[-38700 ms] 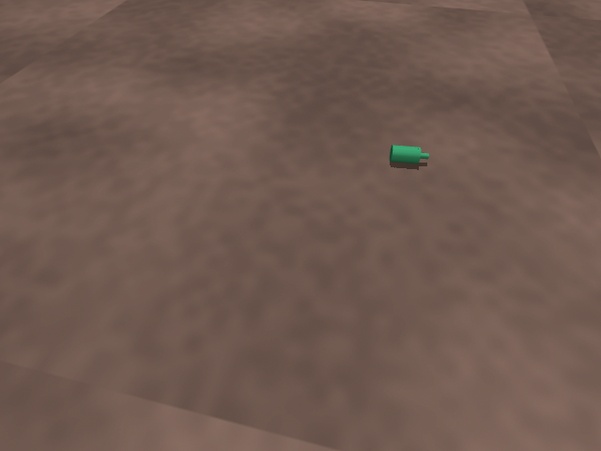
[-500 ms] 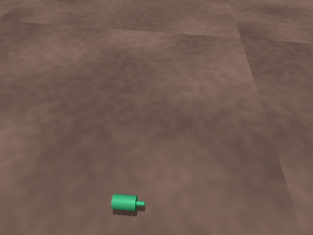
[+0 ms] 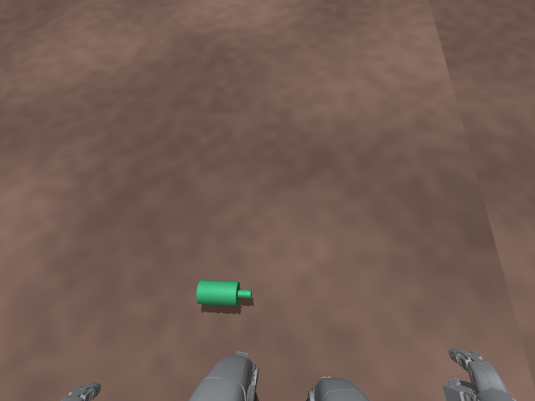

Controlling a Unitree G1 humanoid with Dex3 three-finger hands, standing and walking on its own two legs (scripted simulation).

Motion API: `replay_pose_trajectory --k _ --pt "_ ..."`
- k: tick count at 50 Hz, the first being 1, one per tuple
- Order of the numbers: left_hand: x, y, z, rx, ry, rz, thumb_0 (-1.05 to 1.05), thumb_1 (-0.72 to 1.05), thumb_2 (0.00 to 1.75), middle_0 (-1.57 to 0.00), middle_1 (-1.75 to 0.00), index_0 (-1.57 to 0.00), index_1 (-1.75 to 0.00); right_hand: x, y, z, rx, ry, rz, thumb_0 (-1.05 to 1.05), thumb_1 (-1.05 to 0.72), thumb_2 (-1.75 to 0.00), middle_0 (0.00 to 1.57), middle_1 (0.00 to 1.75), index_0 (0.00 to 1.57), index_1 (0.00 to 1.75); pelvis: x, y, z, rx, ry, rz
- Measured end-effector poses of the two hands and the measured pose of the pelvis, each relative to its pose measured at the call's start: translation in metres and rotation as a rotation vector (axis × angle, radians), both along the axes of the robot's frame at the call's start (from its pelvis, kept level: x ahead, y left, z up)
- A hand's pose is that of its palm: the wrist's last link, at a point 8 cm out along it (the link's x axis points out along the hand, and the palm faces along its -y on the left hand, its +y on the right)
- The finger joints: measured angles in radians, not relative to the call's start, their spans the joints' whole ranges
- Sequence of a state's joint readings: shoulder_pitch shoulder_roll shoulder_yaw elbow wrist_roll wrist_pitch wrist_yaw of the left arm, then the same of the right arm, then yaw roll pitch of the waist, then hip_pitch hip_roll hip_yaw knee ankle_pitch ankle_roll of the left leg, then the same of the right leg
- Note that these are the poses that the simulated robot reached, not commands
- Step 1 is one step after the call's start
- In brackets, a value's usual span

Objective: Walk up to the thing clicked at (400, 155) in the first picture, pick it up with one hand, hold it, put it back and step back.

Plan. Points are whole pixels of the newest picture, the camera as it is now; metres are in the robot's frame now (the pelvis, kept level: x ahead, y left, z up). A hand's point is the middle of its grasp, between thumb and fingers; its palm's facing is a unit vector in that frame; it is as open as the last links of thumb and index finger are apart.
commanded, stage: step back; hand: left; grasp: from above
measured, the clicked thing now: (225, 293) +0.47 +0.22 -0.71
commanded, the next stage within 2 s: none
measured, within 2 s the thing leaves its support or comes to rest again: neither
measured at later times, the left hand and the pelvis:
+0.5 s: hand out of the picture -0.04 +0.31 -0.15, palm faces +0.09 -0.92 -0.39, open 7.4 cm; pelvis -0.14 +0.03 +0.00, yaw +5 degrees
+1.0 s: hand out of the picture -0.23 +0.28 -0.12, palm faces -0.03 -0.90 -0.44, open 7.4 cm; pelvis -0.29 +0.02 +0.01, yaw -3 degrees
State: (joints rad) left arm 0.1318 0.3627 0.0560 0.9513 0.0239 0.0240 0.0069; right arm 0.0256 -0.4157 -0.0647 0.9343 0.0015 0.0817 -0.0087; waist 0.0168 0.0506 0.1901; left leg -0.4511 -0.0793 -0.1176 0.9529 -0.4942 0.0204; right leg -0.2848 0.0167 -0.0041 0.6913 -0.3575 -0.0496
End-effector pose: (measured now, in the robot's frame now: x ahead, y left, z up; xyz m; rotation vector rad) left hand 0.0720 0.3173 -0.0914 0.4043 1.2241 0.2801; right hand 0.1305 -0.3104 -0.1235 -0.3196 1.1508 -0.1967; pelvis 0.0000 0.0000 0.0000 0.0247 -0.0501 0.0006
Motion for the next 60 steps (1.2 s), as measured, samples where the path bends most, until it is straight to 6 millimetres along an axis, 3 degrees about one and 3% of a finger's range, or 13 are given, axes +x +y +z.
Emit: replay_pose_trajectory --k 7,14,22,27,33,40,44,47,50,54,60 --pt "-0.021 -0.013 0.012 -0.001 -0.033 0.01 0.0 0.9 0.9 -0.21 -0.3 -0.2 -0.3 -0.048 0.001 0.0 0.014 0.088 0.041 0.0 -0.91 -0.9 0.21 0.3 0.2 0.3 -0.027 -0.005 0.011 0.014 0.034 0.028" --pt "-0.042 -0.007 0.007 -0.014 -0.131 0.024 0.0 0.9 0.9 -0.21 -0.3 -0.2 -0.3 -0.095 0.005 -0.003 -0.034 0.17 0.092 0.0 -0.91 -0.9 0.21 0.3 0.2 0.3 -0.065 0.002 0.006 -0.002 0.024 0.08" --pt "-0.101 0.028 -0.021 -0.051 -0.136 0.043 0.0 0.9 0.9 -0.21 -0.3 -0.2 -0.3 -0.143 0.027 0.013 -0.077 0.099 0.109 0.0 -0.91 -0.9 0.21 0.3 0.2 0.3 -0.121 0.027 -0.008 -0.002 -0.015 0.092" --pt "-0.142 0.039 -0.015 -0.064 -0.101 0.073 0.0 0.9 0.9 -0.21 -0.3 -0.2 -0.3 -0.18 0.038 0.034 -0.085 0.093 0.093 0.0 -0.91 -0.9 0.21 0.3 0.2 0.3 -0.145 0.034 0.007 -0.053 -0.01 0.084" --pt "-0.202 0.046 -0.011 -0.049 -0.024 0.072 0.0 0.9 0.9 -0.21 -0.3 -0.2 -0.3 -0.192 0.046 0.042 -0.076 0.021 0.09 0.0 -0.9 -0.9 0.21 0.3 0.2 0.31 -0.179 0.035 0.012 -0.046 0.021 0.032" --pt "-0.257 0.034 -0.016 -0.021 0.057 0.018 0.0 0.91 0.9 -0.21 -0.3 -0.2 -0.3 -0.219 0.04 0.021 -0.028 -0.077 0.073 0.0 -0.9 -0.9 0.21 0.3 0.2 0.31 -0.23 0.026 -0.001 -0.023 0.01 -0.036" --pt "-0.284 0.015 -0.01 -0.014 0.037 -0.002 0.0 0.91 0.9 -0.21 -0.3 -0.2 -0.3 -0.254 0.028 0.003 0.007 -0.07 0.027 0.0 -0.91 -0.9 0.21 0.3 0.2 0.3 -0.26 0.019 -0.006 -0.068 -0.018 -0.03" --pt "-0.301 0.007 0.001 -0.018 0.022 -0.016 0.0 0.9 0.9 -0.21 -0.3 -0.2 -0.3 -0.288 0.026 0.005 0.027 -0.022 -0.007 0.0 -0.91 -0.9 0.21 0.3 0.2 0.3 -0.275 0.015 0.002 -0.006 -0.009 -0.058" --pt "-0.307 0.006 0.011 -0.01 0.007 -0.027 0.0 0.9 0.9 -0.21 -0.3 -0.2 -0.3 -0.323 0.021 0.01 0.029 0.009 -0.038 0.0 -0.91 -0.9 0.21 0.3 0.2 0.3 -0.289 0.015 0.011 0.02 0.01 -0.056" --pt "-0.296 0.011 0.016 0.006 -0.072 -0.056 0.01 0.9 0.9 -0.21 -0.3 -0.2 -0.3 -0.372 0.013 0.01 -0.014 0.076 -0.044 0.0 -0.91 -0.9 0.21 0.3 0.2 0.3 -0.312 0.02 0.01 0.008 0.033 -0.026" --pt "-0.291 0.028 0.0 -0.012 -0.215 -0.074 0.0 0.9 0.9 -0.21 -0.3 -0.2 -0.3 -0.43 0.021 0.007 -0.082 0.152 -0.004 0.0 -0.91 -0.9 0.2 0.3 0.2 0.3 -0.359 0.032 -0.006 0.0 0.011 0.038"
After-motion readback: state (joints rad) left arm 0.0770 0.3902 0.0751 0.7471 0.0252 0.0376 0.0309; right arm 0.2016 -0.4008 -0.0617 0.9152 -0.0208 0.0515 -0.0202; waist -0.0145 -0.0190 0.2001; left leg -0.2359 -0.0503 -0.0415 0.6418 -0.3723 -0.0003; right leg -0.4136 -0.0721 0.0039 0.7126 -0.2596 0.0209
